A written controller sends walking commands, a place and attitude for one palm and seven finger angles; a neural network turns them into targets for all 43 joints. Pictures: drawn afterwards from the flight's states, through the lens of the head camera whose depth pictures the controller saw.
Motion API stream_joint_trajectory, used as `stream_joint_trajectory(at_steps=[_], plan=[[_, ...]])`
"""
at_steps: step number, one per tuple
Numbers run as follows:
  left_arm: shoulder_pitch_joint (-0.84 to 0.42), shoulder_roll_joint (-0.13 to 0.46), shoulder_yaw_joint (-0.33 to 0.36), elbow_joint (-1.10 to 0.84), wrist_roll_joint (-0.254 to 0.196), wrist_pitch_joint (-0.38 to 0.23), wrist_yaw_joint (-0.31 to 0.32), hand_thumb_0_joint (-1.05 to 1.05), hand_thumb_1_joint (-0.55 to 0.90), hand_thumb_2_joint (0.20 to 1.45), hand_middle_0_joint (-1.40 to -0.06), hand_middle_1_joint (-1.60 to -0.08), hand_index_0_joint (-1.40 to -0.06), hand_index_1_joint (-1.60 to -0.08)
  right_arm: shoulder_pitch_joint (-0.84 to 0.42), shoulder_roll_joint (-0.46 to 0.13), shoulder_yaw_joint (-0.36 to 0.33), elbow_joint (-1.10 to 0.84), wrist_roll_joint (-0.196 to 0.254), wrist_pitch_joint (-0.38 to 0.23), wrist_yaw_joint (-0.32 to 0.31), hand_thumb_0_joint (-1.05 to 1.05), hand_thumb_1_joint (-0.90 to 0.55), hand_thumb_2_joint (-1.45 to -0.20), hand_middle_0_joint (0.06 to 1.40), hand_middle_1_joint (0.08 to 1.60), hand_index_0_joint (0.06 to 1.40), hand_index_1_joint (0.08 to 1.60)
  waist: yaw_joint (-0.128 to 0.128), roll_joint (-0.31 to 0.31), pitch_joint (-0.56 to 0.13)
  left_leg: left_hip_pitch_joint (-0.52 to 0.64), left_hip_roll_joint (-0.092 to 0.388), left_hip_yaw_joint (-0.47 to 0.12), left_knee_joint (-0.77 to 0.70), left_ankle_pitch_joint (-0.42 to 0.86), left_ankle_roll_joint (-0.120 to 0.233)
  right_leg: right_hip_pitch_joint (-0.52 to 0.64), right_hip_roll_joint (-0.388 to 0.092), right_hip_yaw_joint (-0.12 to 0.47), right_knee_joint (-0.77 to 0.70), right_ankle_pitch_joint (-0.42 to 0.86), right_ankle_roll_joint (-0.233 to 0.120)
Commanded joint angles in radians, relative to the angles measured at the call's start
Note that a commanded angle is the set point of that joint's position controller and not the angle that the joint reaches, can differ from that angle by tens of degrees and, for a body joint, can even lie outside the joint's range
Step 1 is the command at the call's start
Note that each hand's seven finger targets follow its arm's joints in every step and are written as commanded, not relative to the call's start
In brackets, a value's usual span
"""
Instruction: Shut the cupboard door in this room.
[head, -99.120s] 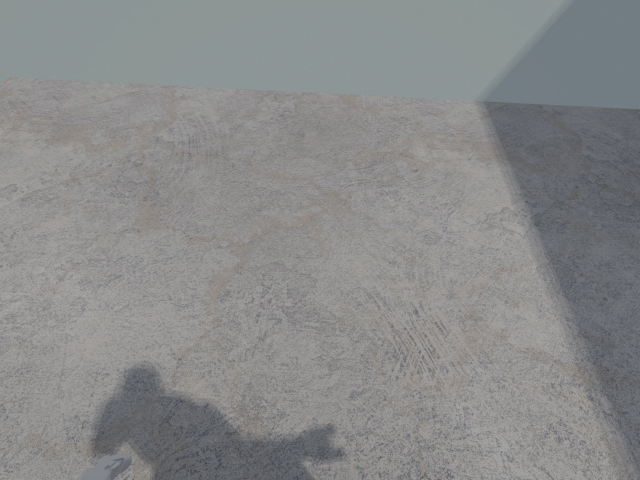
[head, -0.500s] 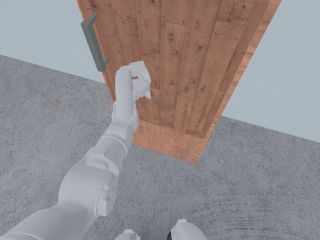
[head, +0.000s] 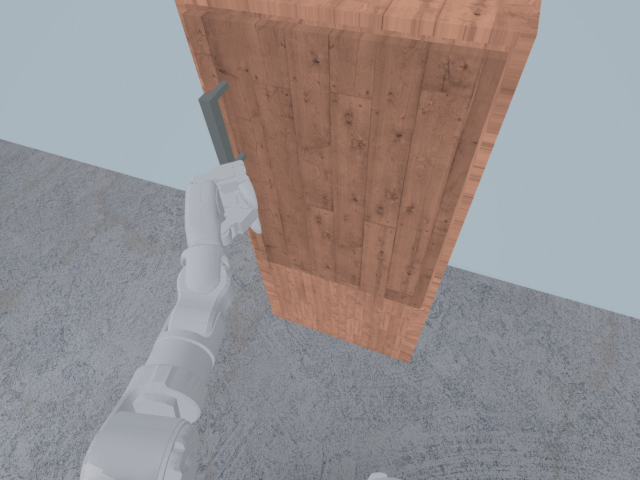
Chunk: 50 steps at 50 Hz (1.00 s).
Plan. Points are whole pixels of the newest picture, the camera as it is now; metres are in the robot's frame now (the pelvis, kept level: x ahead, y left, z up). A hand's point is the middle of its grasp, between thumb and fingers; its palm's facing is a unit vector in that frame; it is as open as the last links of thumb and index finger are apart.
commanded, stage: draw the hand back to the body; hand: left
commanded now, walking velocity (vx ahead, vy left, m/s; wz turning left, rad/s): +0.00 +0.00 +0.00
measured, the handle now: (226, 132) +0.63 +0.15 +0.08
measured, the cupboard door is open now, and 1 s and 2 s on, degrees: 0 0 0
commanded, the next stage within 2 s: step back with the hand held close in 1.30 s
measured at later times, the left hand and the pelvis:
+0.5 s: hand (116, 307) +0.28 +0.19 +0.14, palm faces +0.13 -0.97 -0.22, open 3.3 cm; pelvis +0.00 +0.03 +0.03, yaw +1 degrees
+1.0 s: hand out of the picture +0.18 +0.33 +0.20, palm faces +0.51 -0.74 -0.43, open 6.7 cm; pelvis +0.01 +0.05 +0.04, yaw +2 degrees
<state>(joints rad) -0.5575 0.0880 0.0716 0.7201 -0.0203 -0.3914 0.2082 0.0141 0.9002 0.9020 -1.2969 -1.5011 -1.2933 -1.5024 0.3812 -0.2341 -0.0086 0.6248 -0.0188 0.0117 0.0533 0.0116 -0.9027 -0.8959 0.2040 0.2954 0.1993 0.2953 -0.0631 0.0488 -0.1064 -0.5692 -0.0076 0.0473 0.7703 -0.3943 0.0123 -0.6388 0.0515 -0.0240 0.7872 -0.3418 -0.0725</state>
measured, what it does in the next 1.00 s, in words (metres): shifts its weight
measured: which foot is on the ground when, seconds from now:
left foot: down 0.00-1.00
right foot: down 0.00-1.00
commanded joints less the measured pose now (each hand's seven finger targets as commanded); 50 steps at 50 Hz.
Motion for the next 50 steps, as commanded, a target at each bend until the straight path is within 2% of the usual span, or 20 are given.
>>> stream_joint_trajectory(at_steps=[1,3,4,7,9,11,12,13,14,15,17,21,25,27,33,36,39,46,49,50], plan=[[-0.25,0.069,-0.033,-0.294,-0.091,0.094,-0.102,0.0,0.9,0.9,-1.3,-1.5,-1.3,-1.5,-0.071,-0.125,-0.046,-0.152,0.048,-0.041,-0.043,0.0,-0.9,-0.9,0.2,0.3,0.2,0.3,0.004,-0.166,-0.275,0.103,-0.022,0.017,-0.125,0.129,0.025,0.381,-0.054,0.097,-0.254,0.231,0.094],[-0.242,0.074,-0.032,-0.376,-0.14,0.15,-0.132,0.0,0.9,0.9,-1.3,-1.5,-1.3,-1.5,-0.123,-0.119,-0.036,-0.165,0.064,-0.047,-0.065,0.0,-0.9,-0.9,0.2,0.3,0.2,0.3,0.014,-0.169,-0.225,0.133,-0.024,0.011,-0.153,0.104,0.028,0.387,-0.061,0.109,-0.308,0.142,0.091],[-0.253,0.075,-0.042,-0.448,-0.149,0.154,-0.14,0.0,0.9,0.9,-1.3,-1.5,-1.3,-1.5,-0.148,-0.114,-0.032,-0.172,0.069,-0.055,-0.075,0.0,-0.9,-0.9,0.2,0.3,0.2,0.3,0.017,-0.125,-0.213,0.166,-0.024,0.012,-0.159,0.111,0.029,0.387,-0.066,0.116,-0.321,0.129,0.09],[-0.189,0.127,-0.011,-0.59,-0.143,0.127,-0.143,0.0,0.9,0.9,-1.273,-1.47,-1.273,-1.47,-0.187,-0.101,-0.018,-0.175,0.064,-0.085,-0.086,0.0,-0.9,-0.9,0.2,0.3,0.2,0.3,0.049,-0.082,-0.221,0.229,-0.02,-0.004,-0.188,0.156,0.03,0.41,-0.06,0.084,-0.298,0.175,0.071],[-0.08,0.15,0.001,-0.64,-0.132,0.106,-0.146,0.0,0.9,0.9,-1.217,-1.41,-1.217,-1.41,-0.205,-0.1,-0.014,-0.183,0.063,-0.101,-0.087,0.0,-0.9,-0.9,0.2,0.3,0.2,0.3,0.069,-0.073,-0.221,0.255,-0.013,-0.012,-0.204,0.188,0.029,0.424,-0.052,0.063,-0.276,0.214,0.063],[0.031,0.169,0.018,-0.635,-0.13,0.122,-0.162,0.0,0.9,0.9,-1.163,-1.35,-1.163,-1.35,-0.225,-0.099,-0.008,-0.187,0.065,-0.106,-0.084,0.0,-0.9,-0.9,0.2,0.3,0.2,0.3,0.079,-0.1,-0.177,0.247,-0.013,-0.01,-0.221,0.178,0.027,0.43,-0.057,0.058,-0.282,0.209,0.065],[0.102,0.222,-0.036,-0.665,-0.064,0.152,-0.146,0.0,0.9,0.9,-1.135,-1.32,-1.135,-1.32,-0.25,-0.077,-0.013,-0.175,0.067,-0.069,-0.093,0.0,-0.9,-0.9,0.2,0.3,0.2,0.3,0.061,-0.126,-0.129,0.243,0.0,-0.012,-0.274,0.142,0.018,0.47,-0.093,0.118,-0.351,0.168,0.087],[0.133,0.211,-0.031,-0.71,-0.065,0.166,-0.142,0.0,0.9,0.9,-1.107,-1.29,-1.107,-1.29,-0.267,-0.075,-0.01,-0.192,0.07,-0.055,-0.099,0.0,-0.9,-0.9,0.2,0.3,0.2,0.3,0.063,-0.106,-0.097,0.253,-0.001,-0.012,-0.289,0.132,0.019,0.482,-0.097,0.118,-0.377,0.132,0.086],[0.178,0.214,-0.028,-0.736,-0.066,0.178,-0.144,0.0,0.9,0.9,-1.08,-1.26,-1.08,-1.26,-0.278,-0.078,-0.01,-0.198,0.07,-0.052,-0.103,0.0,-0.9,-0.9,0.2,0.3,0.2,0.3,0.066,-0.127,-0.079,0.263,-0.001,-0.015,-0.291,0.14,0.022,0.479,-0.094,0.11,-0.391,0.131,0.085],[0.206,0.206,-0.043,-0.768,-0.06,0.186,-0.147,0.0,0.9,0.9,-1.053,-1.23,-1.053,-1.23,-0.292,-0.077,-0.004,-0.202,0.068,-0.047,-0.106,0.0,-0.9,-0.9,0.2,0.3,0.2,0.3,0.068,-0.083,-0.058,0.295,0.003,-0.015,-0.311,0.144,0.022,0.475,-0.088,0.098,-0.395,0.122,0.074],[0.261,0.221,-0.027,-0.802,-0.055,0.207,-0.146,0.0,0.9,0.9,-0.997,-1.17,-0.997,-1.17,-0.305,-0.074,0.004,-0.204,0.065,-0.033,-0.112,0.0,-0.9,-0.9,0.2,0.3,0.2,0.3,0.067,-0.078,-0.024,0.331,0.008,-0.018,-0.337,0.159,0.022,0.473,-0.074,0.073,-0.412,0.128,0.066],[0.311,0.234,-0.024,-0.948,-0.044,0.23,-0.145,0.0,0.9,0.9,-0.887,-1.05,-0.887,-1.05,-0.32,-0.075,0.016,-0.218,0.057,-0.034,-0.119,0.0,-0.9,-0.9,0.2,0.3,0.2,0.3,0.069,0.006,-0.022,0.409,0.019,-0.041,-0.391,0.222,0.013,0.502,-0.056,0.032,-0.411,0.197,0.048],[0.402,0.289,0.037,-1.094,-0.039,0.244,-0.129,0.0,0.9,0.9,-0.777,-0.93,-0.777,-0.93,-0.323,-0.075,0.024,-0.222,0.043,-0.051,-0.124,0.0,-0.9,-0.9,0.2,0.3,0.2,0.3,0.085,0.027,-0.069,0.462,0.028,-0.06,-0.417,0.315,0.006,0.562,-0.052,0.014,-0.411,0.268,0.042],[0.479,0.293,0.056,-1.147,-0.037,0.25,-0.121,0.0,0.9,0.9,-0.723,-0.87,-0.723,-0.87,-0.321,-0.073,0.024,-0.222,0.038,-0.059,-0.123,0.0,-0.9,-0.9,0.2,0.3,0.2,0.3,0.088,0.005,-0.072,0.474,0.033,-0.068,-0.421,0.367,-0.002,0.578,-0.047,0.004,-0.408,0.293,0.042],[0.694,0.324,0.145,-1.201,-0.036,0.273,-0.111,0.0,0.9,0.9,-0.558,-0.69,-0.558,-0.69,-0.321,-0.077,0.019,-0.205,0.03,-0.07,-0.121,0.0,-0.9,-0.9,0.2,0.3,0.2,0.3,0.1,-0.023,-0.005,0.465,0.047,-0.08,-0.43,0.445,-0.029,0.577,-0.044,-0.009,-0.422,0.302,0.047],[0.752,0.358,0.209,-1.228,-0.038,0.277,-0.109,0.0,0.9,0.9,-0.475,-0.6,-0.475,-0.6,-0.32,-0.082,0.012,-0.199,0.03,-0.073,-0.117,0.0,-0.9,-0.9,0.2,0.3,0.2,0.3,0.108,0.006,0.021,0.451,0.051,-0.081,-0.435,0.448,-0.04,0.58,-0.046,-0.009,-0.425,0.292,0.047],[0.836,0.417,0.299,-1.263,-0.042,0.27,-0.102,0.0,0.9,0.9,-0.393,-0.51,-0.393,-0.51,-0.316,-0.09,0.002,-0.192,0.026,-0.087,-0.116,0.0,-0.9,-0.9,0.2,0.3,0.2,0.3,0.123,0.006,-0.002,0.443,0.053,-0.083,-0.428,0.483,-0.043,0.604,-0.045,-0.007,-0.424,0.311,0.048],[0.953,0.493,0.441,-1.348,-0.051,0.246,-0.085,0.0,0.9,0.9,-0.2,-0.3,-0.2,-0.3,-0.304,-0.089,-0.012,-0.178,0.032,-0.121,-0.113,0.0,-0.9,-0.9,0.2,0.3,0.2,0.3,0.131,0.062,0.01,0.42,0.058,-0.091,-0.421,0.489,-0.054,0.597,-0.049,-0.006,-0.414,0.296,0.05],[0.897,0.389,0.324,-1.317,-0.04,0.246,-0.088,0.0,0.9,0.9,-0.2,-0.3,-0.2,-0.3,-0.298,-0.105,-0.016,-0.16,0.032,-0.143,-0.114,0.0,-0.9,-0.9,0.2,0.3,0.2,0.3,0.101,0.064,0.093,0.418,0.068,-0.108,-0.44,0.403,-0.049,0.516,-0.048,-0.004,-0.432,0.227,0.056],[0.887,0.399,0.329,-1.302,-0.039,0.246,-0.081,0.0,0.9,0.9,-0.2,-0.3,-0.2,-0.3,-0.291,-0.111,-0.019,-0.156,0.031,-0.148,-0.117,0.0,-0.9,-0.9,0.2,0.3,0.2,0.3,0.099,0.053,0.104,0.413,0.066,-0.108,-0.447,0.374,-0.047,0.512,-0.051,-0.005,-0.43,0.212,0.057]])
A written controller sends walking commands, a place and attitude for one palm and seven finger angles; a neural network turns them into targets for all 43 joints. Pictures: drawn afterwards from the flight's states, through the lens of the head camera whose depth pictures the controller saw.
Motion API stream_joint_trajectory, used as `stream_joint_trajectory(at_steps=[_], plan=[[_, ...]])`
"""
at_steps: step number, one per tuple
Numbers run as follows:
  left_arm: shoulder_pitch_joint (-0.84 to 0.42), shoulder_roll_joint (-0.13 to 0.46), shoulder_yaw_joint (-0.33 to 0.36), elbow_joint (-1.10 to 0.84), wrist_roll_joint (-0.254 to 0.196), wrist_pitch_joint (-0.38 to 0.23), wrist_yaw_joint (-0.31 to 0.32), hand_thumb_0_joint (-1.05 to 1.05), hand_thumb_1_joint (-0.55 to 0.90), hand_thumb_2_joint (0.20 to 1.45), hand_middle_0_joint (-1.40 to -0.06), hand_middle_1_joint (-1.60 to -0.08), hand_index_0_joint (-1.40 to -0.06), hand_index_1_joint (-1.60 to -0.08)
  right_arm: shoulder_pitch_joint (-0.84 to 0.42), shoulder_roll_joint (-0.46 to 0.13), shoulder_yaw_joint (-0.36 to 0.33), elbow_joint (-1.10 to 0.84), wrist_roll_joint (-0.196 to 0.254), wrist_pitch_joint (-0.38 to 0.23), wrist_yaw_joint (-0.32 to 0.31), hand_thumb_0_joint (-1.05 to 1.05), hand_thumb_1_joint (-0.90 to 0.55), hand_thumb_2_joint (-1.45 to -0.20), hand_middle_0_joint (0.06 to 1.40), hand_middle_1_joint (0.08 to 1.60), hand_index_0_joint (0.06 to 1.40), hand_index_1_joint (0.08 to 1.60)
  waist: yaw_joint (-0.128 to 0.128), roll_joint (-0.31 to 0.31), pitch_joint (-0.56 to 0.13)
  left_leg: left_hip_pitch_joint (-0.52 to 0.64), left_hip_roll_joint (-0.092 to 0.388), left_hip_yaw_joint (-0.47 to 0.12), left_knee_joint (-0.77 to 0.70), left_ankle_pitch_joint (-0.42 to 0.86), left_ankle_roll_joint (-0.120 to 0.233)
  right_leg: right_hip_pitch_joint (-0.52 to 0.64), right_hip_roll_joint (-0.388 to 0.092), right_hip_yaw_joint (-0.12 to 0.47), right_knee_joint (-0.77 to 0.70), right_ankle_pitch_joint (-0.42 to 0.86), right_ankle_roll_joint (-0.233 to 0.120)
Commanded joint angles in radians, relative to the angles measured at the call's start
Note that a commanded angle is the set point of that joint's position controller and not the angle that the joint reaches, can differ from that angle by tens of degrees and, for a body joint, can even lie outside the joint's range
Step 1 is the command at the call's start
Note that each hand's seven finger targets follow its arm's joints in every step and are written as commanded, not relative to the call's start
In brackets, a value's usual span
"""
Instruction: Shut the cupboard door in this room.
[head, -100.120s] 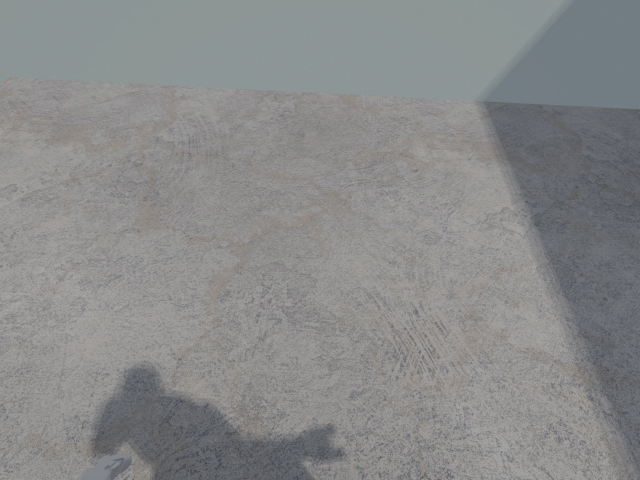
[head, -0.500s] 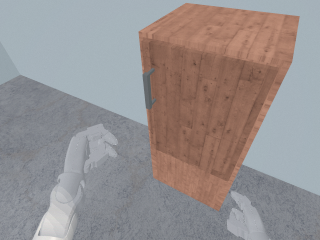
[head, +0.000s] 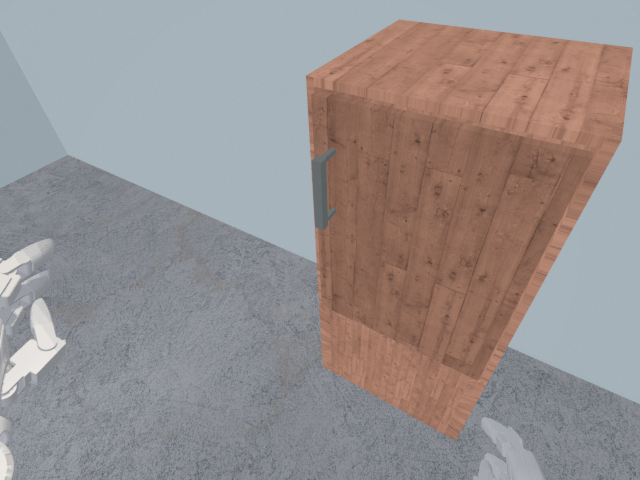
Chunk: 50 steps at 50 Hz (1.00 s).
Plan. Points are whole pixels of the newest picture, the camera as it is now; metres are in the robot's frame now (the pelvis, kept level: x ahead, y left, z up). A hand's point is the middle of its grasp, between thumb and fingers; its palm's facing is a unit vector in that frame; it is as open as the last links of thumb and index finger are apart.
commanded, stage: draw the hand back to the body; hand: left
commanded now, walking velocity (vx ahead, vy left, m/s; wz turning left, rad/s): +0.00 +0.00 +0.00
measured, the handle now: (325, 189) +0.62 +0.08 +0.04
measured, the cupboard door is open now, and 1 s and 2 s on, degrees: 0 0 0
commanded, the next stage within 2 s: step back with the hand held close in 0.30 s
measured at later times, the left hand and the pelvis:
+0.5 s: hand (94, 343) +0.19 +0.25 +0.16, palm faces +0.46 -0.78 -0.43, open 7.4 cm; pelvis -0.01 -0.02 +0.00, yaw +0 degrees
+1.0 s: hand (40, 386) +0.14 +0.27 +0.16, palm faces +0.42 -0.76 -0.49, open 7.4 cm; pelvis -0.07 +0.01 -0.02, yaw -3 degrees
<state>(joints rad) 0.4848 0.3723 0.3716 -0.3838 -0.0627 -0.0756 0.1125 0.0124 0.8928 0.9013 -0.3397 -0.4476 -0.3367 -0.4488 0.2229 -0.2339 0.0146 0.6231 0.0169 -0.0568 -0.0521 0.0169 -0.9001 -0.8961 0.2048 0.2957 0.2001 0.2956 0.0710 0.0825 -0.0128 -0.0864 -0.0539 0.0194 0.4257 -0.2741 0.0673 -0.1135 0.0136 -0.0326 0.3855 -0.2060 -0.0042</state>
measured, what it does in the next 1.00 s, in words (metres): shifts its weight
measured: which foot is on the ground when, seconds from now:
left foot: down 0.00-1.00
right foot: down 0.00-1.00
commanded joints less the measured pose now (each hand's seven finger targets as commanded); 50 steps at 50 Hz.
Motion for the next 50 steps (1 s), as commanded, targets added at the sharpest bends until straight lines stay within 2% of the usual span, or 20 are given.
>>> stream_joint_trajectory(at_steps=[1,2,7,9,13,16,21,22,23,24,26,28,31,34,38,39,45,48,49,50], plan=[[-0.163,0.108,0.021,-0.182,0.006,-0.07,0.018,0.0,0.9,0.9,-0.2,-0.3,-0.2,-0.3,-0.132,-0.115,-0.045,-0.152,-0.004,-0.081,-0.014,0.0,-0.9,-0.9,0.2,0.3,0.2,0.3,-0.036,0.008,0.018,-0.077,0.11,-0.083,-0.106,0.212,-0.098,-0.022,-0.012,0.003,-0.028,0.056,-0.012],[-0.172,0.112,0.021,-0.18,0.009,-0.072,0.021,0.0,0.9,0.9,-0.2,-0.3,-0.2,-0.3,-0.131,-0.115,-0.048,-0.152,-0.003,-0.083,-0.017,0.0,-0.9,-0.9,0.2,0.3,0.2,0.3,-0.036,-0.025,0.008,-0.074,0.107,-0.082,-0.11,0.178,-0.091,-0.023,-0.01,0.002,-0.028,0.044,-0.011],[-0.15,0.161,0.078,-0.206,0.007,-0.09,0.029,0.0,0.9,0.9,-0.2,-0.3,-0.2,-0.3,-0.147,-0.104,-0.045,-0.157,-0.007,-0.094,-0.025,0.0,-0.9,-0.9,0.2,0.3,0.2,0.3,-0.011,-0.048,-0.065,-0.09,0.085,-0.062,-0.108,0.14,-0.076,0.048,-0.013,0.006,-0.024,0.041,-0.018],[-0.141,0.188,0.101,-0.22,0.008,-0.095,0.029,0.0,0.9,0.9,-0.2,-0.3,-0.2,-0.3,-0.154,-0.103,-0.041,-0.152,-0.008,-0.098,-0.026,0.0,-0.9,-0.9,0.2,0.3,0.2,0.3,-0.003,-0.004,-0.069,-0.098,0.082,-0.057,-0.105,0.134,-0.075,0.066,-0.013,0.014,-0.031,0.043,-0.021],[-0.128,0.173,0.098,-0.225,0.005,-0.097,0.029,0.0,0.9,0.9,-0.2,-0.3,-0.2,-0.3,-0.157,-0.087,-0.032,-0.15,-0.008,-0.106,-0.023,0.0,-0.9,-0.9,0.2,0.3,0.2,0.3,-0.005,0.059,-0.031,-0.107,0.078,-0.046,-0.103,0.156,-0.079,0.055,-0.014,0.015,-0.033,0.06,-0.024],[-0.119,0.154,0.082,-0.19,0.0,-0.089,0.022,0.0,0.9,0.9,-0.2,-0.3,-0.2,-0.3,-0.156,-0.09,-0.034,-0.15,-0.007,-0.102,-0.022,0.0,-0.9,-0.9,0.2,0.3,0.2,0.3,-0.013,0.007,0.014,-0.115,0.08,-0.037,-0.102,0.134,-0.069,0.03,-0.015,0.022,-0.052,0.038,-0.021],[-0.107,0.149,0.082,-0.166,-0.005,-0.088,0.018,0.0,0.9,0.9,-0.2,-0.3,-0.2,-0.3,-0.152,-0.092,-0.041,-0.151,-0.007,-0.097,-0.025,0.0,-0.9,-0.9,0.2,0.3,0.2,0.3,-0.013,-0.043,-0.014,-0.092,0.076,-0.023,-0.092,0.151,-0.056,0.029,-0.017,0.025,-0.057,0.051,-0.015],[-0.218,0.272,0.195,-0.224,0.003,-0.13,0.025,0.0,0.9,0.9,-0.2,-0.3,-0.2,-0.3,-0.131,-0.137,-0.055,-0.186,0.003,-0.084,-0.025,0.0,-0.9,-0.9,0.2,0.3,0.2,0.3,-0.054,-0.03,0.003,-0.17,0.098,-0.05,-0.05,0.037,-0.027,-0.032,-0.068,0.156,-0.088,0.073,-0.026],[-0.117,0.196,0.142,-0.158,0.004,-0.136,0.022,0.0,0.9,0.9,-0.2,-0.3,-0.2,-0.3,-0.115,-0.118,-0.055,-0.172,-0.005,-0.075,-0.03,0.0,-0.9,-0.9,0.2,0.3,0.2,0.3,-0.061,-0.085,-0.015,-0.145,0.087,-0.057,-0.007,0.032,-0.026,-0.07,-0.107,0.181,-0.101,0.07,-0.039],[-0.104,0.212,0.151,-0.17,0.006,-0.14,0.024,0.0,0.9,0.9,-0.2,-0.3,-0.2,-0.3,-0.12,-0.121,-0.059,-0.172,-0.01,-0.067,-0.029,0.0,-0.9,-0.9,0.2,0.3,0.2,0.3,-0.058,-0.093,-0.028,-0.134,0.084,-0.059,0.022,0.053,-0.028,-0.078,-0.131,0.203,-0.105,0.113,-0.053],[-0.072,0.169,0.11,-0.158,0.014,-0.146,0.029,0.0,0.9,0.9,-0.2,-0.3,-0.2,-0.3,-0.105,-0.112,-0.059,-0.173,-0.009,-0.054,-0.024,0.0,-0.9,-0.9,0.2,0.3,0.2,0.3,-0.07,-0.134,-0.077,-0.128,0.086,-0.054,0.072,0.073,-0.037,-0.085,-0.175,0.23,-0.086,0.145,-0.07],[-0.049,0.184,0.12,-0.179,0.015,-0.153,0.041,0.0,0.9,0.9,-0.2,-0.3,-0.2,-0.3,-0.097,-0.115,-0.065,-0.173,-0.006,-0.044,-0.023,0.0,-0.9,-0.9,0.2,0.3,0.2,0.3,-0.075,-0.098,-0.13,-0.128,0.095,-0.054,0.086,0.119,-0.041,-0.07,-0.193,0.226,-0.041,0.223,-0.078],[0.002,0.219,0.152,-0.217,0.011,-0.154,0.051,0.0,0.9,0.9,-0.2,-0.3,-0.2,-0.3,-0.105,-0.12,-0.071,-0.19,0.003,-0.026,-0.025,0.0,-0.9,-0.9,0.2,0.3,0.2,0.3,-0.076,-0.096,-0.197,-0.135,0.114,-0.055,0.097,0.274,-0.047,-0.022,-0.184,0.193,0.056,0.431,-0.067],[0.025,0.271,0.206,-0.264,0.008,-0.152,0.059,0.0,0.9,0.9,-0.2,-0.3,-0.2,-0.3,-0.116,-0.129,-0.077,-0.208,0.006,-0.007,-0.034,0.0,-0.9,-0.9,0.2,0.3,0.2,0.3,-0.072,-0.08,-0.225,-0.155,0.131,-0.069,0.093,0.413,-0.051,-0.002,-0.158,0.163,0.129,0.518,-0.052],[0.062,0.265,0.212,-0.286,0.008,-0.147,0.062,0.0,0.9,0.9,-0.2,-0.3,-0.2,-0.3,-0.111,-0.129,-0.076,-0.234,0.007,0.014,-0.037,0.0,-0.9,-0.9,0.2,0.3,0.2,0.3,-0.07,-0.042,-0.205,-0.224,0.162,-0.1,0.063,0.454,-0.042,-0.001,-0.108,0.14,0.19,0.451,-0.028],[0.063,0.277,0.228,-0.299,0.009,-0.148,0.062,0.0,0.9,0.9,-0.2,-0.3,-0.2,-0.3,-0.117,-0.136,-0.079,-0.235,0.002,0.013,-0.039,0.0,-0.9,-0.9,0.2,0.3,0.2,0.3,-0.064,0.004,-0.206,-0.248,0.17,-0.11,0.05,0.456,-0.038,0.014,-0.097,0.134,0.202,0.439,-0.024],[0.053,0.225,0.2,-0.279,0.023,-0.159,0.057,0.0,0.9,0.9,-0.2,-0.3,-0.2,-0.3,-0.083,-0.142,-0.077,-0.242,-0.003,0.001,-0.035,0.0,-0.9,-0.9,0.2,0.3,0.2,0.3,-0.069,0.018,-0.11,-0.491,0.22,-0.167,-0.063,0.086,0.005,0.064,-0.038,0.116,0.266,0.211,0.001],[-0.009,0.205,0.186,-0.265,0.041,-0.168,0.057,0.0,0.9,0.9,-0.2,-0.3,-0.2,-0.3,-0.077,-0.151,-0.076,-0.245,-0.004,-0.012,-0.035,0.0,-0.9,-0.9,0.2,0.3,0.2,0.3,-0.074,0.046,-0.038,-0.682,0.251,-0.194,-0.142,-0.278,0.037,0.117,-0.014,0.106,0.336,0.096,0.011],[-0.039,0.227,0.206,-0.275,0.05,-0.174,0.059,0.0,0.9,0.9,-0.2,-0.3,-0.2,-0.3,-0.082,-0.158,-0.078,-0.245,-0.008,-0.018,-0.038,0.0,-0.9,-0.9,0.2,0.3,0.2,0.3,-0.07,0.057,-0.028,-0.732,0.263,-0.217,-0.174,-0.375,0.046,0.143,0.0,0.096,0.353,0.079,0.017],[-0.061,0.199,0.182,-0.267,0.06,-0.177,0.06,0.0,0.9,0.9,-0.2,-0.3,-0.2,-0.3,-0.071,-0.149,-0.073,-0.243,-0.012,-0.022,-0.04,0.0,-0.9,-0.9,0.2,0.3,0.2,0.3,-0.077,0.053,-0.005,-0.776,0.275,-0.226,-0.191,-0.435,0.054,0.153,0.002,0.09,0.381,0.064,0.02]])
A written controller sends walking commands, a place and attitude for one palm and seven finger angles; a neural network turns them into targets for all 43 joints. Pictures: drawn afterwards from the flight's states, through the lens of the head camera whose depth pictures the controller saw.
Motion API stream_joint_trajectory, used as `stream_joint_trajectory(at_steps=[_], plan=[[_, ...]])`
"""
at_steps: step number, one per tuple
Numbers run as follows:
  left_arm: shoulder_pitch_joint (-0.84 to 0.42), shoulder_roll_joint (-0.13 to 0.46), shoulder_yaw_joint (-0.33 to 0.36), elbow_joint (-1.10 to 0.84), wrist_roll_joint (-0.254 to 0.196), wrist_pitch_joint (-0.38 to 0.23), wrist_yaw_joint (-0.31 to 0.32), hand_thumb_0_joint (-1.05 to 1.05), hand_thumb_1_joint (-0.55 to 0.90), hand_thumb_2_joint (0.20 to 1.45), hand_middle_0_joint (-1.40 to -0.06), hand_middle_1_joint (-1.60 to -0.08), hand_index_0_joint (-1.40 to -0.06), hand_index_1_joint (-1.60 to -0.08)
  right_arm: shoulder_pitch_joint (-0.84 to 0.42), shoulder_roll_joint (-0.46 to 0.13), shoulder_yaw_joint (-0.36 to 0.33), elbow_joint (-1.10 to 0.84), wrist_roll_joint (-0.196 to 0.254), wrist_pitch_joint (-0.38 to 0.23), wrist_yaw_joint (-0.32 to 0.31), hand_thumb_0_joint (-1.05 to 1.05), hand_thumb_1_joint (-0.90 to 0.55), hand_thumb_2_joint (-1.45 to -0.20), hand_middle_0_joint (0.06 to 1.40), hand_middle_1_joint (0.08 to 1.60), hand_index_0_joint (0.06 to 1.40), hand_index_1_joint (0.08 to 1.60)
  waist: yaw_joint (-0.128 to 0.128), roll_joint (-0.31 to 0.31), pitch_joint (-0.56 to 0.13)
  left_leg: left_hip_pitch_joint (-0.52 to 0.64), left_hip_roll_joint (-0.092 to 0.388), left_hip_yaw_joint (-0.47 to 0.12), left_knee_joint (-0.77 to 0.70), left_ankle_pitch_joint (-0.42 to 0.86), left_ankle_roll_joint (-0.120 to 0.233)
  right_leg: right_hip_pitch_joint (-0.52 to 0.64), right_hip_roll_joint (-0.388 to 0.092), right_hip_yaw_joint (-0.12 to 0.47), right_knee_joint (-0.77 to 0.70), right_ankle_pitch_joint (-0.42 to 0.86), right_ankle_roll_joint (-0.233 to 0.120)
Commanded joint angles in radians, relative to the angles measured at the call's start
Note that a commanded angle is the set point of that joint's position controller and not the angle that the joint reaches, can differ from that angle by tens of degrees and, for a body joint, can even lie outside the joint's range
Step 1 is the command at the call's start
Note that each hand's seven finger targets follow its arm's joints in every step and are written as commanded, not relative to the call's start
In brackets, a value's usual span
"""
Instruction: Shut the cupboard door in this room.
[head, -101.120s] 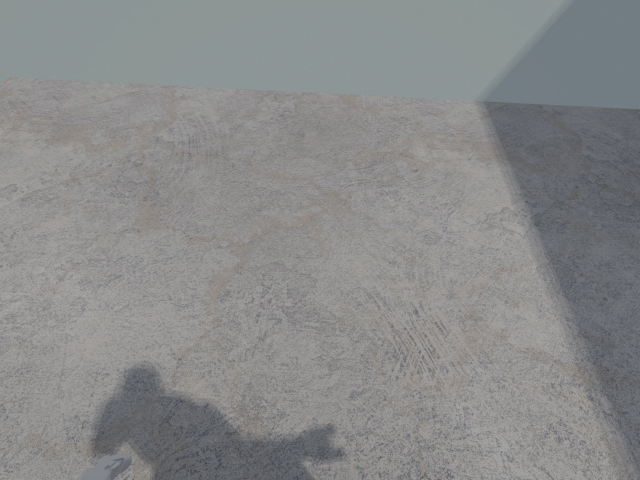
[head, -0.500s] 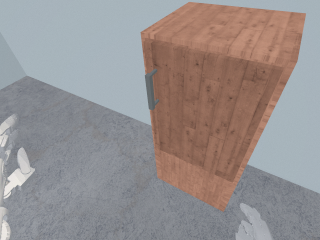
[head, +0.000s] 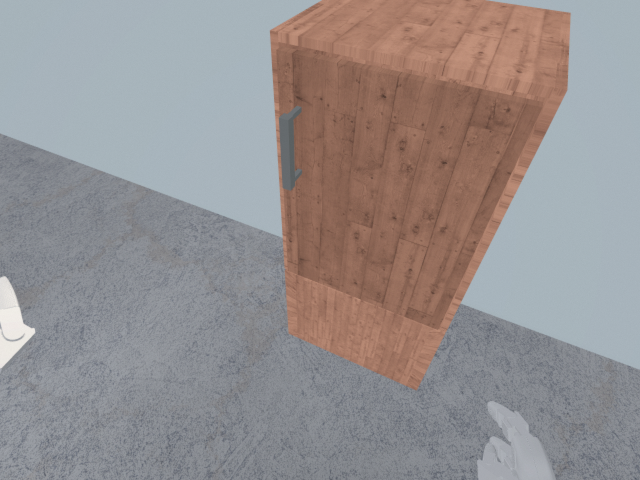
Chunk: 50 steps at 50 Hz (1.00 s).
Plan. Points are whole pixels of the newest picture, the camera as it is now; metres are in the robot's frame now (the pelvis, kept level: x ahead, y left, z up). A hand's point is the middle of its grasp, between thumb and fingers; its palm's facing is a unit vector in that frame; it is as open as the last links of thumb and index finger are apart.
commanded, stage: step back with the hand held close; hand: left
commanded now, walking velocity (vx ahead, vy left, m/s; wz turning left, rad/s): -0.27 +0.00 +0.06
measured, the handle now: (292, 149) +0.68 +0.10 +0.06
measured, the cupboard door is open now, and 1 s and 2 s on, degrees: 0 0 0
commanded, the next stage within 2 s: stop stepping back and stand still in 0.64 s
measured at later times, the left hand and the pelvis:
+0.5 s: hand out of the picture +0.08 +0.29 +0.19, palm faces +0.57 -0.67 -0.48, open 7.4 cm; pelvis -0.10 -0.01 -0.02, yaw +7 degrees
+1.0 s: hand out of the picture -0.03 +0.26 +0.17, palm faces +0.35 -0.79 -0.50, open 7.4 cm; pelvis -0.23 -0.01 +0.01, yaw -2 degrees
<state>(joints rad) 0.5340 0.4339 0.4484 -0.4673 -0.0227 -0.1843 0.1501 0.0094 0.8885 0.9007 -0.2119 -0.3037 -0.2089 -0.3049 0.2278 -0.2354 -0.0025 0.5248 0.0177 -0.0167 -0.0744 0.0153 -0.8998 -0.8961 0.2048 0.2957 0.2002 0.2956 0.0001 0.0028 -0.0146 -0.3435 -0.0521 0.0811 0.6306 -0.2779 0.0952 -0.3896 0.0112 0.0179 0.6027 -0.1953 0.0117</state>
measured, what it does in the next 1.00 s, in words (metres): walks backwards: right foot, then left foot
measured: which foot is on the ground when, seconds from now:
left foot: down 0.00-0.64, up 0.66-0.74, down 0.76-0.96, up 0.98-1.00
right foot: down 0.00-0.38, up 0.40-0.58, down 0.60-1.00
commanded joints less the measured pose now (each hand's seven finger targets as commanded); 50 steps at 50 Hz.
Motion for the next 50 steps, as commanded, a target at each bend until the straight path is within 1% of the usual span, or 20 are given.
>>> stream_joint_trajectory(at_steps=[1,5,12,16,19,22,28,30,32,34,37,39,40,42,44,46,47,48,49,50], plan=[[-0.139,0.138,0.104,-0.173,0.027,-0.071,0.023,0.0,0.9,0.9,-0.2,-0.3,-0.2,-0.3,-0.076,-0.15,-0.056,-0.145,-0.013,-0.067,-0.019,0.0,-0.9,-0.9,0.2,0.3,0.2,0.3,-0.008,0.126,0.012,-0.568,0.287,-0.293,-0.401,-0.491,0.037,0.449,0.008,0.04,0.186,0.031,0.008],[-0.191,0.142,0.106,-0.181,0.036,-0.092,0.02,0.0,0.9,0.9,-0.2,-0.3,-0.2,-0.3,-0.071,-0.142,-0.056,-0.141,-0.009,-0.087,-0.016,0.0,-0.9,-0.9,0.2,0.3,0.2,0.3,-0.014,0.057,0.009,-0.537,0.242,-0.274,-0.316,-0.473,0.032,0.409,-0.005,0.084,0.151,0.065,-0.01],[-0.127,0.17,0.126,-0.261,0.013,-0.121,0.033,0.0,0.9,0.9,-0.2,-0.3,-0.2,-0.3,-0.066,-0.109,-0.049,-0.11,-0.013,-0.101,0.014,0.0,-0.9,-0.9,0.2,0.3,0.2,0.3,-0.022,-0.06,-0.046,-0.238,0.107,-0.177,-0.035,-0.313,-0.04,0.057,-0.18,0.317,-0.149,-0.173,-0.107],[-0.073,0.191,0.161,-0.277,0.006,-0.136,0.045,0.0,0.9,0.9,-0.2,-0.3,-0.2,-0.3,-0.072,-0.115,-0.047,-0.107,-0.012,-0.101,0.012,0.0,-0.9,-0.9,0.2,0.3,0.2,0.3,-0.022,0.033,-0.088,-0.24,0.153,-0.22,-0.156,-0.307,-0.023,0.079,-0.099,0.191,-0.038,-0.133,-0.062],[-0.045,0.189,0.212,-0.231,0.013,-0.143,0.045,0.0,0.9,0.9,-0.2,-0.3,-0.2,-0.3,-0.092,-0.134,-0.06,-0.115,-0.01,-0.116,0.001,0.0,-0.9,-0.9,0.2,0.3,0.2,0.3,0.002,0.238,-0.107,-0.53,0.328,-0.355,-0.403,-0.53,0.045,0.351,0.046,0.026,0.32,-0.055,0.0],[-0.109,0.195,0.221,-0.265,0.007,-0.146,0.035,0.0,0.9,0.9,-0.2,-0.3,-0.2,-0.3,-0.089,-0.127,-0.077,-0.094,-0.016,-0.135,0.003,0.0,-0.9,-0.9,0.2,0.3,0.2,0.3,-0.003,0.182,-0.115,-0.494,0.405,-0.343,-0.439,-0.448,0.053,0.333,0.079,0.005,0.465,-0.199,0.009],[-0.079,0.114,0.103,-0.206,-0.045,-0.134,0.014,0.0,0.9,0.9,-0.2,-0.3,-0.2,-0.3,-0.105,-0.107,-0.058,-0.036,-0.017,-0.174,0.018,0.0,-0.9,-0.9,0.2,0.3,0.2,0.3,-0.001,0.162,-0.058,-0.108,0.36,-0.214,-0.428,-0.268,-0.067,0.125,0.051,-0.049,-0.01,-0.348,-0.023],[-0.158,0.106,0.061,-0.251,-0.035,-0.155,0.016,0.0,0.9,0.9,-0.2,-0.3,-0.2,-0.3,-0.1,-0.099,-0.053,-0.009,-0.017,-0.178,0.03,0.0,-0.9,-0.9,0.2,0.3,0.2,0.3,0.002,0.094,-0.106,0.067,0.296,-0.157,-0.295,-0.086,-0.113,0.058,-0.008,0.038,-0.259,-0.218,-0.039],[-0.259,0.158,0.058,-0.279,-0.016,-0.175,0.029,0.0,0.9,0.9,-0.2,-0.3,-0.2,-0.3,-0.104,-0.068,-0.055,0.019,-0.009,-0.173,0.026,0.0,-0.9,-0.9,0.2,0.3,0.2,0.3,-0.004,-0.121,-0.208,0.213,0.186,-0.02,-0.02,0.151,-0.149,-0.026,-0.189,0.26,-0.307,0.097,-0.094],[-0.383,0.237,0.088,-0.349,-0.005,-0.177,0.046,0.0,0.9,0.9,-0.2,-0.3,-0.2,-0.3,-0.181,-0.069,-0.067,0.002,0.015,-0.175,0.006,0.0,-0.9,-0.9,0.2,0.3,0.2,0.3,-0.001,-0.261,-0.273,0.172,0.096,-0.009,0.047,0.105,-0.124,0.085,-0.223,0.221,-0.188,0.67,-0.019],[-0.186,0.253,0.148,-0.269,-0.012,-0.127,0.025,0.0,0.9,0.9,-0.2,-0.3,-0.2,-0.3,-0.194,-0.065,-0.036,-0.039,0.004,-0.139,-0.02,0.0,-0.9,-0.9,0.2,0.3,0.2,0.3,-0.005,-0.014,-0.264,0.181,0.107,0.018,-0.036,0.426,-0.091,0.145,-0.156,0.112,-0.05,0.888,0.031],[-0.095,0.214,0.135,-0.212,-0.021,-0.101,0.014,0.0,0.9,0.9,-0.2,-0.3,-0.2,-0.3,-0.143,-0.09,-0.038,-0.036,0.011,-0.124,-0.011,0.0,-0.9,-0.9,0.2,0.3,0.2,0.3,-0.016,0.124,-0.243,0.23,0.158,-0.033,-0.114,0.657,-0.07,0.144,-0.066,0.037,0.002,0.658,0.048],[0.003,0.166,0.114,-0.156,-0.026,-0.083,0.007,0.0,0.9,0.9,-0.2,-0.3,-0.2,-0.3,-0.111,-0.084,-0.035,-0.041,0.008,-0.11,-0.001,0.0,-0.9,-0.9,0.2,0.3,0.2,0.3,-0.006,0.146,-0.277,0.279,0.21,-0.088,-0.133,0.664,-0.035,0.099,-0.017,0.013,0.007,0.293,0.047],[0.063,0.168,0.13,-0.165,-0.043,-0.06,-0.007,0.0,0.9,0.9,-0.2,-0.3,-0.2,-0.3,-0.132,-0.091,-0.036,-0.084,0.002,-0.097,0.011,0.0,-0.9,-0.9,0.2,0.3,0.2,0.3,0.003,0.231,-0.17,0.091,0.274,-0.18,-0.308,0.094,-0.032,0.122,0.035,-0.033,-0.059,-0.268,0.013],[0.129,0.194,0.182,-0.145,-0.045,-0.03,-0.005,0.0,0.9,0.9,-0.2,-0.3,-0.2,-0.3,-0.138,-0.106,-0.04,-0.124,0.0,-0.075,0.003,0.0,-0.9,-0.9,0.2,0.3,0.2,0.3,-0.001,0.257,-0.033,-0.259,0.231,-0.196,-0.48,-0.479,-0.075,0.298,0.07,-0.096,-0.084,-0.305,-0.034],[0.107,0.181,0.158,-0.161,-0.046,-0.024,0.0,0.0,0.9,0.9,-0.2,-0.3,-0.2,-0.3,-0.099,-0.082,-0.038,-0.141,-0.007,-0.059,0.001,0.0,-0.9,-0.9,0.2,0.3,0.2,0.3,-0.019,0.112,-0.014,-0.235,0.133,-0.078,-0.293,-0.4,-0.134,0.225,-0.005,-0.052,-0.215,-0.38,-0.084],[0.089,0.197,0.15,-0.181,-0.044,-0.025,0.001,0.0,0.9,0.9,-0.2,-0.3,-0.2,-0.3,-0.092,-0.077,-0.047,-0.137,0.0,-0.057,0.001,0.0,-0.9,-0.9,0.2,0.3,0.2,0.3,-0.02,-0.068,-0.027,-0.115,0.066,-0.013,-0.036,-0.26,-0.144,0.035,-0.113,0.116,-0.339,-0.564,-0.132],[0.061,0.214,0.142,-0.222,-0.042,-0.031,0.008,0.0,0.9,0.9,-0.2,-0.3,-0.2,-0.3,-0.092,-0.076,-0.054,-0.117,0.002,-0.058,-0.001,0.0,-0.9,-0.9,0.2,0.3,0.2,0.3,-0.015,-0.244,-0.002,-0.014,0.047,-0.073,0.283,-0.143,-0.142,-0.207,-0.284,0.353,-0.467,-0.701,-0.203],[0.016,0.238,0.162,-0.272,-0.035,-0.043,0.024,0.0,0.9,0.9,-0.2,-0.3,-0.2,-0.3,-0.101,-0.092,-0.055,-0.097,-0.009,-0.062,-0.002,0.0,-0.9,-0.9,0.2,0.3,0.2,0.3,-0.009,-0.267,0.019,-0.053,0.063,-0.127,0.438,-0.126,-0.133,-0.251,-0.354,0.423,-0.495,-0.66,-0.254],[-0.001,0.212,0.122,-0.283,-0.025,-0.046,0.028,0.0,0.9,0.9,-0.2,-0.3,-0.2,-0.3,-0.072,-0.091,-0.05,-0.073,-0.015,-0.068,-0.003,0.0,-0.9,-0.9,0.2,0.3,0.2,0.3,-0.026,-0.241,0.022,-0.139,0.089,-0.14,0.474,-0.1,-0.124,-0.167,-0.343,0.35,-0.449,-0.559,-0.248]])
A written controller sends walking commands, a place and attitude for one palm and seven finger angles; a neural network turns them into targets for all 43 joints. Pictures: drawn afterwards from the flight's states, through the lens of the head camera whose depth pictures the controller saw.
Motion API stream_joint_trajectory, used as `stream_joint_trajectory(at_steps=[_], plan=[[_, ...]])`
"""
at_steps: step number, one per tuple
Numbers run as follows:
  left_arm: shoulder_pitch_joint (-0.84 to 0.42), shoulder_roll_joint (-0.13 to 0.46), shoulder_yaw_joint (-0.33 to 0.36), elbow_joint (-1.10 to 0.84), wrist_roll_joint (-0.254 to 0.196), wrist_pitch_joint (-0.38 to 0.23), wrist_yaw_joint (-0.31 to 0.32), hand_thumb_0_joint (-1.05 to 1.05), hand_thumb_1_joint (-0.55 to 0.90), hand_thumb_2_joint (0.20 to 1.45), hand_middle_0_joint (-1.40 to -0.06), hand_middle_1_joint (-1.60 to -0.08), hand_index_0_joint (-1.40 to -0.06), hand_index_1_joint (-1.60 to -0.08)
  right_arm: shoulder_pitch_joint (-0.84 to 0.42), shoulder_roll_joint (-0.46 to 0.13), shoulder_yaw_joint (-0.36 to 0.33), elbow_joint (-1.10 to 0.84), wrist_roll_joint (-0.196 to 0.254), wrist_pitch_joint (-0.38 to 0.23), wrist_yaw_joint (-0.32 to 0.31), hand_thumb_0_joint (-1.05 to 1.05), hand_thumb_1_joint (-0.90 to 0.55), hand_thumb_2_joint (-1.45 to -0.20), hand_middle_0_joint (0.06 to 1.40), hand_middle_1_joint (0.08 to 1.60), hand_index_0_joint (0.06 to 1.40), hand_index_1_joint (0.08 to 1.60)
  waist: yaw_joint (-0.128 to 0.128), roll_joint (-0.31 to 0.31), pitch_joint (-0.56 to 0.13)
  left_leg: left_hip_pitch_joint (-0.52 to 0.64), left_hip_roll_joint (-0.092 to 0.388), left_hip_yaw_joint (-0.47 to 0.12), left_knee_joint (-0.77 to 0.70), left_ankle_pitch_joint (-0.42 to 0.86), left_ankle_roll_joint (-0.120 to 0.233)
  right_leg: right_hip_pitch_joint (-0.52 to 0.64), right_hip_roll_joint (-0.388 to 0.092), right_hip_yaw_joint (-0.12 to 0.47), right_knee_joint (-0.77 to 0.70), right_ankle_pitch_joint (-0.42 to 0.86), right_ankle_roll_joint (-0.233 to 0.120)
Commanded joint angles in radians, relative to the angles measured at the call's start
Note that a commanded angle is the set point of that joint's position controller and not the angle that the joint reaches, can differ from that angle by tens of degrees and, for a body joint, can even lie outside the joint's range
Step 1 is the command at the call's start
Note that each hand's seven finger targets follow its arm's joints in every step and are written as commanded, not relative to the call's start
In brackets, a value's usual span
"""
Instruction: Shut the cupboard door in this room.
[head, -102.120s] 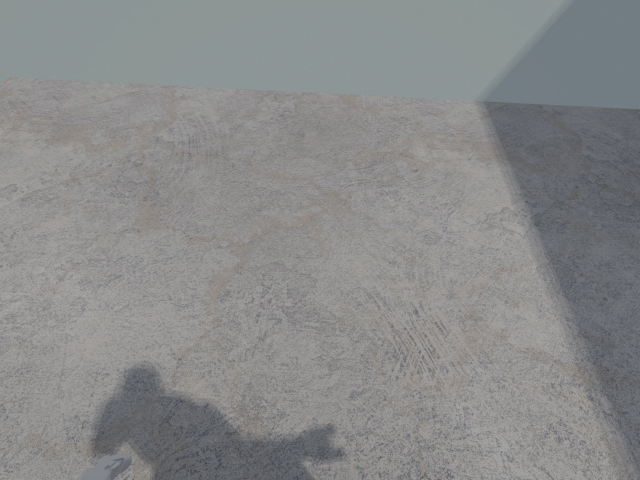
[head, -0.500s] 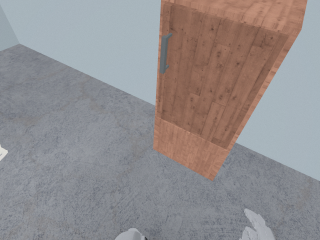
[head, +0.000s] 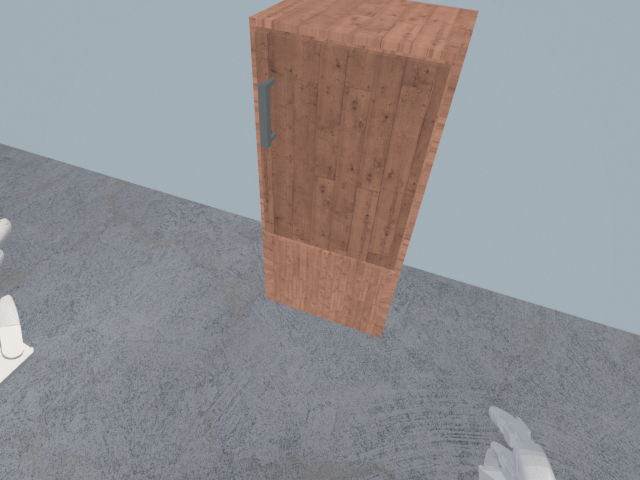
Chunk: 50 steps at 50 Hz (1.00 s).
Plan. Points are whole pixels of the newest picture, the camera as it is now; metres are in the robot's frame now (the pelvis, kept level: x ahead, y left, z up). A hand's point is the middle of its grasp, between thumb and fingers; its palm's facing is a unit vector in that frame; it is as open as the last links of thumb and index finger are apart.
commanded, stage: stop stepping back and stand still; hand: left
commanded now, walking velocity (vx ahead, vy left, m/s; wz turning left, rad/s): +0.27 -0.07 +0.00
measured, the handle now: (268, 113) +0.91 +0.13 +0.05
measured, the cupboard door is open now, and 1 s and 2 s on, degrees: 0 0 0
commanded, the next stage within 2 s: let the arm hang, fingers relaxed in 0.56 s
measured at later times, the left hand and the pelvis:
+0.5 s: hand out of the picture +0.14 +0.27 +0.18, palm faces +0.41 -0.76 -0.51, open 7.4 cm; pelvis -0.06 +0.02 +0.00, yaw -3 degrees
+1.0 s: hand out of the picture +0.01 +0.21 -0.16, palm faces +0.06 -0.98 -0.18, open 6.9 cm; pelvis -0.06 +0.04 +0.00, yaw +2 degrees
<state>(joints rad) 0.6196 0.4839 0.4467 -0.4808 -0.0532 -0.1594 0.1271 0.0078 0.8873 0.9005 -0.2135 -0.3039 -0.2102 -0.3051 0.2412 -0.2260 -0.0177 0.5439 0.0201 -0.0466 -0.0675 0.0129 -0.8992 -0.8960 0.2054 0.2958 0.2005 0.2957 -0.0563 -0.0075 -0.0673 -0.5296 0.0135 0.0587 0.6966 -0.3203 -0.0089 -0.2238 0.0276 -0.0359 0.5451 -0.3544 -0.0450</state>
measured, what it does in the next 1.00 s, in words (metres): steps on the spot: left foot, then right foot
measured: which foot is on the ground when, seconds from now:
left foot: up 0.00-0.12, down 0.14-0.40, up 0.42-0.68, down 0.70-1.00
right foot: down 0.00-0.16, up 0.18-0.38, down 0.40-1.00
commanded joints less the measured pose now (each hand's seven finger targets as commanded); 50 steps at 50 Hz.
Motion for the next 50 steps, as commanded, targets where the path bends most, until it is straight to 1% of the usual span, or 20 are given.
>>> stream_joint_trajectory(at_steps=[1,5,7,8,10,12,17,19,20,21,22,23,28,32,33,35,38,41,43,50], plan=[[-0.144,0.145,0.106,-0.283,0.014,-0.079,0.059,0.0,0.9,0.9,-0.2,-0.3,-0.2,-0.3,-0.077,-0.095,-0.023,-0.095,-0.023,-0.053,-0.01,0.0,-0.9,-0.9,0.2,0.3,0.2,0.3,0.022,-0.166,0.067,0.053,0.062,-0.11,0.299,-0.058,-0.006,-0.267,-0.321,0.311,-0.336,-0.269,-0.153],[-0.421,0.108,0.008,-0.197,0.049,-0.079,0.084,0.0,0.9,0.9,-0.2,-0.3,-0.2,-0.3,-0.062,-0.12,-0.03,-0.024,-0.034,-0.103,-0.042,0.0,-0.9,-0.9,0.2,0.3,0.2,0.3,0.007,0.104,0.084,0.291,0.023,-0.013,-0.137,-0.059,0.004,-0.292,-0.14,0.066,-0.09,-0.299,-0.035],[-0.428,0.083,-0.004,-0.251,0.05,-0.084,0.094,0.0,0.9,0.9,-0.2,-0.3,-0.2,-0.3,-0.05,-0.164,-0.04,-0.048,-0.023,-0.128,-0.051,0.0,-0.9,-0.9,0.2,0.3,0.2,0.3,0.018,0.422,0.086,0.295,0.235,-0.402,-0.446,-0.403,0.103,-0.328,-0.011,0.0,0.238,-0.222,0.026],[-0.418,0.104,0.022,-0.267,0.055,-0.091,0.093,0.0,0.9,0.9,-0.2,-0.3,-0.2,-0.3,-0.053,-0.138,-0.031,-0.062,-0.022,-0.136,-0.044,0.0,-0.9,-0.9,0.2,0.3,0.2,0.3,0.02,0.437,0.12,0.24,0.309,-0.523,-0.537,-0.448,0.147,-0.339,0.015,-0.001,0.387,-0.187,0.037],[-0.28,0.143,0.088,-0.224,0.045,-0.089,0.078,0.0,0.9,0.9,-0.2,-0.3,-0.2,-0.3,-0.078,-0.099,-0.025,-0.043,-0.03,-0.135,-0.031,0.0,-0.9,-0.9,0.2,0.3,0.2,0.3,0.028,0.324,0.067,0.168,0.315,-0.566,-0.582,-0.546,0.133,-0.297,-0.002,0.056,0.532,-0.119,0.037],[-0.178,0.126,0.098,-0.271,0.036,-0.088,0.063,0.0,0.9,0.9,-0.2,-0.3,-0.2,-0.3,-0.098,-0.092,-0.028,-0.05,-0.034,-0.126,-0.007,0.0,-0.9,-0.9,0.2,0.3,0.2,0.3,0.039,0.179,0.033,0.152,0.296,-0.439,-0.55,-0.423,0.135,-0.215,-0.019,0.033,0.465,-0.057,0.036],[0.001,0.125,0.129,-0.213,0.023,-0.064,0.059,0.0,0.9,0.9,-0.2,-0.3,-0.2,-0.3,-0.119,-0.085,-0.014,-0.065,-0.04,-0.068,0.004,0.0,-0.9,-0.9,0.2,0.3,0.2,0.3,0.056,0.231,-0.009,-0.09,0.194,-0.148,-0.439,-0.42,0.064,0.219,0.045,-0.118,0.047,-0.092,0.006],[0.011,0.132,0.138,-0.154,0.031,-0.042,0.062,0.0,0.9,0.9,-0.2,-0.3,-0.2,-0.3,-0.101,-0.072,-0.017,-0.056,-0.035,-0.044,0.003,0.0,-0.9,-0.9,0.2,0.3,0.2,0.3,0.057,0.028,-0.003,-0.172,0.087,-0.03,-0.055,-0.328,0.031,0.24,-0.108,0.11,-0.165,-0.21,-0.069],[-0.034,0.143,0.128,-0.16,0.028,-0.033,0.062,0.0,0.9,0.9,-0.2,-0.3,-0.2,-0.3,-0.097,-0.06,-0.016,-0.059,-0.03,-0.029,0.006,0.0,-0.9,-0.9,0.2,0.3,0.2,0.3,0.055,-0.206,0.026,-0.27,0.007,-0.004,0.237,-0.219,0.01,0.179,-0.338,0.506,-0.359,-0.373,-0.169],[-0.125,0.161,0.132,-0.167,0.021,-0.053,0.065,0.0,0.9,0.9,-0.2,-0.3,-0.2,-0.3,-0.092,-0.088,-0.022,-0.047,-0.036,-0.039,0.0,0.0,-0.9,-0.9,0.2,0.3,0.2,0.3,0.042,-0.194,0.101,-0.277,0.016,-0.044,0.401,-0.148,-0.004,0.098,-0.425,0.551,-0.41,-0.198,-0.205],[-0.167,0.212,0.185,-0.164,0.019,-0.089,0.068,0.0,0.9,0.9,-0.2,-0.3,-0.2,-0.3,-0.078,-0.089,-0.019,-0.022,-0.053,-0.055,0.0,0.0,-0.9,-0.9,0.2,0.3,0.2,0.3,0.025,-0.119,0.07,-0.249,0.036,-0.043,0.428,-0.086,-0.015,0.128,-0.392,0.42,-0.348,0.116,-0.196],[-0.136,0.147,0.147,-0.07,0.028,-0.082,0.071,0.0,0.9,0.9,-0.2,-0.3,-0.2,-0.3,-0.056,-0.061,-0.015,-0.008,-0.038,-0.065,0.003,0.0,-0.9,-0.9,0.2,0.3,0.2,0.3,0.023,-0.143,-0.034,-0.216,0.039,-0.069,0.43,-0.051,-0.013,0.164,-0.357,0.402,-0.294,0.056,-0.177],[-0.244,0.092,0.033,-0.075,0.035,-0.088,0.058,0.0,0.9,0.9,-0.2,-0.3,-0.2,-0.3,-0.11,-0.079,-0.009,-0.024,-0.031,-0.061,-0.019,0.0,-0.9,-0.9,0.2,0.3,0.2,0.3,0.039,-0.086,0.133,0.024,0.057,-0.004,0.174,0.031,0.002,-0.138,-0.274,0.178,-0.335,-0.078,-0.112],[-0.324,0.105,0.017,-0.174,0.045,-0.094,0.075,0.0,0.9,0.9,-0.2,-0.3,-0.2,-0.3,-0.115,-0.085,-0.019,-0.036,-0.035,-0.097,-0.035,0.0,-0.9,-0.9,0.2,0.3,0.2,0.3,0.058,-0.083,0.099,0.233,0.021,0.053,-0.056,0.071,0.018,-0.148,-0.252,0.142,-0.303,-0.139,-0.093],[-0.257,-0.117,-0.332,0.577,0.113,0.096,-0.071,0.0,0.9,0.9,-0.2,-0.3,-0.2,-0.3,-0.056,-0.211,-0.036,0.148,-0.045,-0.104,0.086,0.0,-0.9,-0.9,0.2,0.3,0.2,0.3,-0.017,0.054,0.161,0.221,0.1,0.021,-0.088,0.246,0.016,-0.205,-0.284,-0.069,-0.008,0.242,-0.036],[-0.131,-0.206,-0.35,0.61,0.077,0.185,-0.114,0.0,0.9,0.9,-0.2,-0.3,-0.2,-0.3,-0.004,-0.216,-0.028,0.094,-0.035,-0.023,0.079,0.0,-0.9,-0.9,0.2,0.3,0.2,0.3,0.047,0.33,0.015,0.263,0.268,-0.272,-0.241,0.515,0.122,-0.22,-0.067,-0.049,0.274,-0.146,0.069],[-0.242,-0.198,-0.383,0.684,0.085,0.172,-0.125,0.0,0.9,0.9,-0.2,-0.3,-0.2,-0.3,-0.053,-0.216,-0.024,0.055,-0.073,0.0,0.06,0.0,-0.9,-0.9,0.2,0.3,0.2,0.3,0.067,0.064,0.001,0.177,0.265,-0.301,-0.224,0.568,0.168,-0.143,-0.069,0.011,0.244,-0.156,0.054],[-0.278,-0.08,-0.379,0.872,0.073,0.161,-0.121,0.0,0.9,0.9,-0.2,-0.3,-0.2,-0.3,-0.103,-0.168,-0.005,0.071,-0.036,0.018,0.056,0.0,-0.9,-0.9,0.2,0.3,0.2,0.3,0.083,-0.147,-0.096,0.137,0.102,-0.118,-0.118,0.272,0.049,0.093,-0.157,0.116,-0.05,0.236,0.027],[-0.347,-0.066,-0.392,1.027,0.079,0.146,-0.125,0.0,0.9,0.9,-0.2,-0.3,-0.2,-0.3,-0.071,-0.13,-0.003,0.148,-0.049,0.044,0.062,0.0,-0.9,-0.9,0.2,0.3,0.2,0.3,0.043,-0.304,-0.002,0.193,0.006,-0.052,-0.057,-0.019,-0.003,-0.083,-0.287,0.249,-0.2,0.189,-0.07],[-0.305,-0.177,-0.407,1.289,0.068,0.142,-0.098,0.0,0.9,0.9,-0.2,-0.3,-0.2,-0.3,-0.021,-0.076,0.003,0.329,-0.045,0.042,0.054,0.0,-0.9,-0.9,0.2,0.3,0.2,0.3,0.051,0.129,-0.057,0.353,0.087,-0.092,-0.226,0.335,0.022,0.048,-0.145,0.092,-0.15,0.305,0.001]])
